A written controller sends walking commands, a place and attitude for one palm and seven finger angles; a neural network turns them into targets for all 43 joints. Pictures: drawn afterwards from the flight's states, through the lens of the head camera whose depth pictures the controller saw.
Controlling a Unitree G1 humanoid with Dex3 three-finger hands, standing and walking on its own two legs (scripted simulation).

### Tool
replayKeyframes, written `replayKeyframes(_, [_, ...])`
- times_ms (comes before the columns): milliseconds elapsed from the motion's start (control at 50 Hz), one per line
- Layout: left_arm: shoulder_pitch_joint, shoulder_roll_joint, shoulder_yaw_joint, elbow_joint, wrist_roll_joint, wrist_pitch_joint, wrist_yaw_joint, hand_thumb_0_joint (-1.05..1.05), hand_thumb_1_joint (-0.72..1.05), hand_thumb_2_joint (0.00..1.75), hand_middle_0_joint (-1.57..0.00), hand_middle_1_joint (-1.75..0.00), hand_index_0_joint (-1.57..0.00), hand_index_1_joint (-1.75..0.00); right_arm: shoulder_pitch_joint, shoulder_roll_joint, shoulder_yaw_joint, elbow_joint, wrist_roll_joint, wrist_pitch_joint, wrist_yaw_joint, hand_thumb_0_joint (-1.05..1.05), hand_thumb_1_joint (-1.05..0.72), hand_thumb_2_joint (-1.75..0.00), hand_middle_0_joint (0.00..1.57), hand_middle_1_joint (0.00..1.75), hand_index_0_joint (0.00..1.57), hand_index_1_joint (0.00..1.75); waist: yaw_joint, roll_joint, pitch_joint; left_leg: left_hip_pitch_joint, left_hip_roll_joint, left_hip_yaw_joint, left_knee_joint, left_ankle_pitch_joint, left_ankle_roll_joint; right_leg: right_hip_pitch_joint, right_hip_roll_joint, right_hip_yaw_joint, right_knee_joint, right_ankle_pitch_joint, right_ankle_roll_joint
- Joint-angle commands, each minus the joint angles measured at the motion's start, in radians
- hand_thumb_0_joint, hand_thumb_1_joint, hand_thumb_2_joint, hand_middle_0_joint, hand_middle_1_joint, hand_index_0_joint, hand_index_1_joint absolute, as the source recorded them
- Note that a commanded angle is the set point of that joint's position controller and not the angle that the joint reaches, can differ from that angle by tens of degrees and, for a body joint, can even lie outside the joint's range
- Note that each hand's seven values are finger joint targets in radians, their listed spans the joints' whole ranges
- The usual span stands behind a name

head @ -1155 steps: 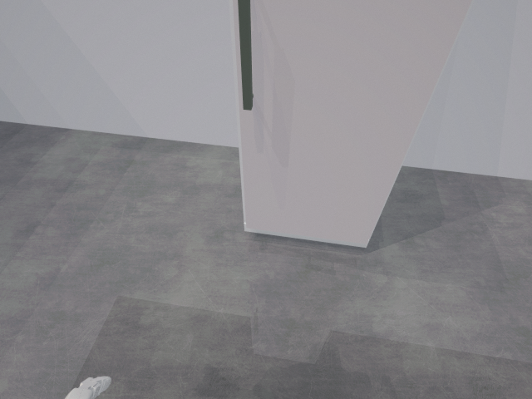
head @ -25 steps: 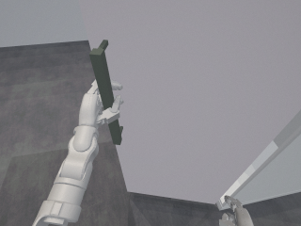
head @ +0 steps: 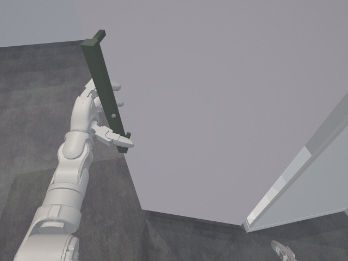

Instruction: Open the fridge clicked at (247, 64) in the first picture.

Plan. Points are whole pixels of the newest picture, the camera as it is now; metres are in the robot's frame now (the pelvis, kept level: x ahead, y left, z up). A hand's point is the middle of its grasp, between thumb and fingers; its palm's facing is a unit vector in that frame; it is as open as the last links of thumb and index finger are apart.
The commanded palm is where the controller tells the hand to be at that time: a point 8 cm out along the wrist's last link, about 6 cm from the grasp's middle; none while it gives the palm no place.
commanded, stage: loosen the grip on the handle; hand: left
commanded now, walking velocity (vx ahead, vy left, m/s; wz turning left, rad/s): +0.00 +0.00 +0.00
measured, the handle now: (114, 103) +0.44 +0.16 +0.14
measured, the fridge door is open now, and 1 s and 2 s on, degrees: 70 69 69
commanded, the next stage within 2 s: slip the hand off the handle in 0.10 s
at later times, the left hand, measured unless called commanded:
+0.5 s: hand (88, 115) +0.39 +0.20 +0.14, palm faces +0.04 -0.99 -0.11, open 14.7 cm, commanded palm +0.37 +0.25 +0.14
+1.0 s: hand (75, 128) +0.35 +0.22 +0.14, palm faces -0.01 -0.99 -0.11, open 14.7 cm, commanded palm +0.32 +0.27 +0.14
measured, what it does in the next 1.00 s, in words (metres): stands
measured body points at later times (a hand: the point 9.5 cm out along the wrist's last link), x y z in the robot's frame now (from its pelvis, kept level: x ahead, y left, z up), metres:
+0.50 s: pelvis +0.02 +0.02 +0.00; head +0.04 +0.02 +0.45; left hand +0.38 +0.26 +0.15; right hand +0.18 -0.22 -0.10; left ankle +0.01 +0.14 -0.73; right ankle +0.04 -0.10 -0.73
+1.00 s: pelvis +0.02 +0.04 +0.00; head +0.03 +0.03 +0.45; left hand +0.35 +0.28 +0.15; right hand +0.16 -0.20 -0.10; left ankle +0.01 +0.14 -0.73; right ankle +0.04 -0.10 -0.73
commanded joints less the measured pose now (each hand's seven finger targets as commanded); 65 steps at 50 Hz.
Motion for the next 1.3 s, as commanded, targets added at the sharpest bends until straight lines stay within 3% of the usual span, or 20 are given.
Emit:
replayKeyframes(0, [-0.417,0.197,0.100,-0.268,-0.053,-0.076,-0.003,0.00,-0.55,0.20,-0.25,-1.15,-0.25,-1.15,-0.103,-0.102,-0.038,-0.154,-0.001,-0.068,-0.014,0.00,-0.90,-0.90,0.20,0.30,0.20,0.30,0.036,-0.055,-0.311,-0.022,-0.063,-0.007,-0.085,0.048,0.044,0.243,-0.036,0.143,-0.150,-0.002,0.030])
replayKeyframes(80, [-0.311,0.223,0.150,-0.299,-0.052,-0.090,0.003,0.00,-0.55,0.20,-0.25,-1.15,-0.25,-1.15,-0.076,-0.113,-0.051,-0.141,-0.014,-0.071,-0.008,0.00,-0.90,-0.90,0.20,0.30,0.20,0.30,0.054,-0.068,-0.349,0.007,-0.067,-0.009,-0.076,0.175,0.044,0.281,-0.026,0.090,-0.088,0.239,0.031])
replayKeyframes(160, [-0.299,0.119,0.046,-0.377,-0.033,-0.085,0.001,0.00,-0.55,0.20,-0.25,-1.15,-0.25,-1.15,-0.064,-0.103,-0.056,-0.148,-0.012,-0.075,0.005,0.00,-0.90,-0.90,0.20,0.30,0.20,0.30,0.034,-0.017,-0.361,0.064,-0.065,0.000,-0.062,0.234,0.044,0.217,-0.013,0.067,-0.068,0.311,0.029])
replayKeyframes(180, [-0.283,0.224,0.146,-0.242,-0.018,-0.073,0.018,0.00,-0.55,0.20,-0.25,-1.15,-0.25,-1.15,-0.040,-0.123,-0.060,-0.119,-0.018,-0.061,-0.004,0.00,-0.90,-0.90,0.20,0.30,0.20,0.30,0.017,-0.083,-0.278,0.018,-0.062,-0.007,-0.052,0.211,0.044,0.189,-0.016,0.062,-0.071,0.297,0.035])
replayKeyframes(200, [-0.274,0.167,0.087,-0.257,-0.011,-0.075,0.003,0.00,-0.55,0.20,-0.25,-1.15,-0.25,-1.15,-0.036,-0.117,-0.055,-0.128,-0.014,-0.055,0.006,0.00,-0.90,-0.90,0.20,0.30,0.20,0.30,0.019,-0.068,-0.295,0.017,-0.065,-0.002,-0.057,0.207,0.043,0.181,-0.014,0.063,-0.066,0.292,0.037])
replayKeyframes(220, [-0.252,0.163,0.087,-0.277,-0.017,-0.075,0.000,0.00,-0.55,0.20,-0.25,-1.15,-0.25,-1.15,-0.042,-0.112,-0.056,-0.142,-0.010,-0.054,0.010,0.00,-0.90,-0.90,0.20,0.30,0.20,0.30,0.026,-0.090,-0.288,0.010,-0.061,-0.008,-0.055,0.200,0.043,0.179,-0.013,0.059,-0.064,0.278,0.033])
replayKeyframes(280, [-0.275,0.211,0.133,-0.328,-0.022,-0.081,-0.012,0.00,-0.55,0.20,-0.25,-1.15,-0.25,-1.15,-0.064,-0.116,-0.055,-0.156,-0.016,-0.041,-0.002,0.00,-0.90,-0.90,0.20,0.30,0.20,0.30,0.038,-0.004,-0.340,0.044,-0.067,-0.013,-0.055,0.209,0.041,0.207,-0.016,0.056,-0.056,0.279,0.025])
replayKeyframes(320, [-0.294,0.151,0.073,-0.355,-0.031,-0.086,-0.033,0.00,-0.55,0.20,-0.25,-1.15,-0.25,-1.15,-0.068,-0.101,-0.050,-0.165,-0.008,-0.044,0.001,0.00,-0.90,-0.90,0.20,0.30,0.20,0.30,0.031,0.000,-0.348,0.064,-0.056,-0.017,-0.049,0.229,0.037,0.178,-0.006,0.047,-0.046,0.275,0.020])
replayKeyframes(380, [-0.344,0.204,0.115,-0.363,-0.039,-0.099,-0.039,0.00,-0.55,0.20,-0.25,-1.15,-0.25,-1.15,-0.070,-0.111,-0.048,-0.154,-0.014,-0.039,-0.013,0.00,-0.90,-0.90,0.20,0.30,0.20,0.30,0.019,-0.009,-0.331,0.078,-0.052,-0.033,-0.047,0.229,0.038,0.163,-0.004,0.040,-0.049,0.259,0.020])
replayKeyframes(420, [-0.325,0.159,0.076,-0.332,-0.044,-0.095,-0.057,0.00,-0.55,0.20,-0.25,-1.15,-0.25,-1.15,-0.068,-0.104,-0.044,-0.155,-0.008,-0.041,-0.010,0.00,-0.90,-0.90,0.20,0.30,0.20,0.30,0.013,-0.018,-0.311,0.078,-0.046,-0.035,-0.042,0.220,0.036,0.123,0.001,0.036,-0.045,0.239,0.019])
replayKeyframes(480, [-0.277,0.201,0.119,-0.284,-0.046,-0.080,-0.074,0.00,-0.55,0.20,-0.25,-1.15,-0.25,-1.15,-0.067,-0.115,-0.044,-0.153,-0.009,-0.031,-0.016,0.00,-0.90,-0.90,0.20,0.30,0.20,0.30,0.028,-0.014,-0.295,0.061,-0.046,-0.044,-0.046,0.213,0.032,0.130,-0.003,0.031,-0.043,0.223,0.016])
replayKeyframes(520, [-0.282,0.160,0.079,-0.278,-0.047,-0.064,-0.088,0.00,-0.55,0.20,-0.25,-1.15,-0.25,-1.15,-0.069,-0.107,-0.040,-0.158,-0.003,-0.030,-0.012,0.00,-0.90,-0.90,0.20,0.30,0.20,0.30,0.023,0.012,-0.293,0.068,-0.043,-0.046,-0.043,0.227,0.028,0.105,-0.002,0.026,-0.035,0.224,0.012])
replayKeyframes(600, [-0.235,0.224,0.145,-0.304,-0.053,-0.055,-0.100,0.00,-0.55,0.20,-0.25,-1.15,-0.25,-1.15,-0.065,-0.116,-0.041,-0.174,-0.008,-0.022,-0.013,0.00,-0.90,-0.90,0.20,0.30,0.20,0.30,0.043,0.008,-0.336,0.076,-0.040,-0.054,-0.043,0.271,0.025,0.135,-0.001,0.023,-0.024,0.245,0.008])
replayKeyframes(720, [-0.277,0.217,0.127,-0.387,-0.061,-0.083,-0.110,0.00,-0.55,0.20,-0.25,-1.15,-0.25,-1.15,-0.063,-0.111,-0.042,-0.176,-0.010,-0.029,-0.015,0.00,-0.90,-0.90,0.20,0.30,0.20,0.30,0.032,0.054,-0.324,0.106,-0.028,-0.072,-0.036,0.308,0.013,0.090,0.007,0.016,-0.015,0.221,0.007])
replayKeyframes(760, [-0.299,0.240,0.145,-0.342,-0.063,-0.076,-0.112,0.00,-0.55,0.20,-0.25,-1.15,-0.25,-1.15,-0.055,-0.119,-0.041,-0.161,-0.010,-0.028,-0.021,0.00,-0.90,-0.90,0.20,0.30,0.20,0.30,0.019,0.022,-0.289,0.086,-0.026,-0.077,-0.042,0.250,0.014,0.065,0.009,0.015,-0.024,0.179,0.008])
replayKeyframes(880, [-0.041,0.153,0.104,-0.460,-0.081,-0.047,-0.132,0.00,-0.55,0.20,-0.25,-1.15,-0.25,-1.15,-0.076,-0.108,-0.044,-0.200,-0.009,-0.039,-0.007,0.00,-0.90,-0.90,0.20,0.30,0.20,0.30,0.065,0.070,-0.345,0.131,-0.022,-0.078,-0.036,0.371,-0.002,0.112,0.005,0.007,-0.013,0.228,0.007])
replayKeyframes(980, [0.011,0.177,0.127,-0.569,-0.078,-0.026,-0.097,0.00,-0.55,0.20,-0.25,-1.15,-0.25,-1.15,-0.109,-0.111,-0.039,-0.215,-0.009,-0.049,-0.007,0.00,-0.90,-0.90,0.20,0.30,0.20,0.30,0.067,-0.002,-0.247,0.068,-0.021,-0.078,-0.064,0.239,0.009,0.106,0.007,0.001,-0.029,0.162,0.010])
replayKeyframes(1080, [0.065,0.189,0.144,-0.671,-0.064,-0.030,-0.062,0.00,-0.55,0.20,-0.25,-1.15,-0.25,-1.15,-0.133,-0.097,-0.029,-0.220,-0.014,-0.064,-0.011,0.00,-0.90,-0.90,0.20,0.30,0.20,0.30,0.070,0.013,-0.253,0.069,-0.029,-0.067,-0.066,0.187,0.020,0.122,0.005,0.007,-0.036,0.133,0.012])
replayKeyframes(1160, [0.122,0.176,0.136,-0.695,-0.072,-0.031,-0.078,0.00,-0.55,0.20,-0.25,-1.15,-0.25,-1.15,-0.147,-0.089,-0.021,-0.218,-0.012,-0.080,-0.015,0.00,-0.90,-0.90,0.20,0.30,0.20,0.30,0.065,0.045,-0.238,0.063,-0.037,-0.059,-0.063,0.147,0.025,0.122,0.005,0.013,-0.047,0.113,0.012])
replayKeyframes(1280, [0.204,0.190,0.153,-0.651,-0.111,-0.001,-0.142,0.00,-0.55,0.20,-0.25,-1.15,-0.25,-1.15,-0.160,-0.095,-0.013,-0.212,-0.005,-0.089,-0.031,0.00,-0.90,-0.90,0.20,0.30,0.20,0.30,0.058,-0.014,-0.172,0.016,-0.045,-0.049,-0.058,0.055,0.037,0.116,-0.002,0.029,-0.090,0.033,0.022])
